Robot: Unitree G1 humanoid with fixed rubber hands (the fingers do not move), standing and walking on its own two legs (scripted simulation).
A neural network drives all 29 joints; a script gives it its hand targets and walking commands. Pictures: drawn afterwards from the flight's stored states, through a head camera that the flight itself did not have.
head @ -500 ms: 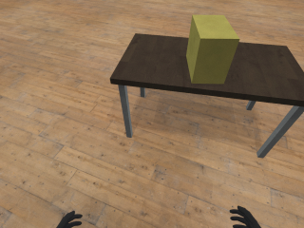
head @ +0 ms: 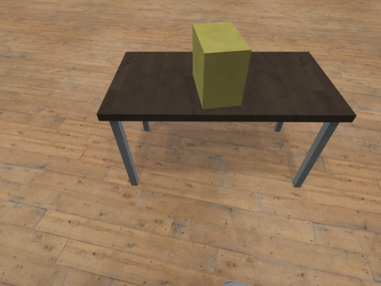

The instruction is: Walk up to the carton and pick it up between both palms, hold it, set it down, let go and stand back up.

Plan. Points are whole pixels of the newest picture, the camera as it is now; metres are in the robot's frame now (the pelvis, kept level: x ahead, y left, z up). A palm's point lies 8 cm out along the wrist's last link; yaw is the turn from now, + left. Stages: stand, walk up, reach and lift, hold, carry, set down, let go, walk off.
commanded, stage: walk up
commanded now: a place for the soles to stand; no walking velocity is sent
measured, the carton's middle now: (216, 64) +1.00 -0.16 -0.03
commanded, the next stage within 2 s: none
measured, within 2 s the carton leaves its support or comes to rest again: neither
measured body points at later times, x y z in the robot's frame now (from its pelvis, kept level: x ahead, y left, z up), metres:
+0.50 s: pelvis +0.17 -0.04 -0.01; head +0.17 -0.04 +0.44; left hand +0.21 +0.24 -0.12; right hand +0.29 -0.31 -0.10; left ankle +0.29 +0.09 -0.72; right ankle +0.11 -0.17 -0.73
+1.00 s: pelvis +0.36 -0.07 -0.02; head +0.37 -0.09 +0.42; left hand +0.56 +0.15 -0.10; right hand +0.31 -0.34 -0.15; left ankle +0.30 +0.08 -0.71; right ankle +0.42 -0.19 -0.73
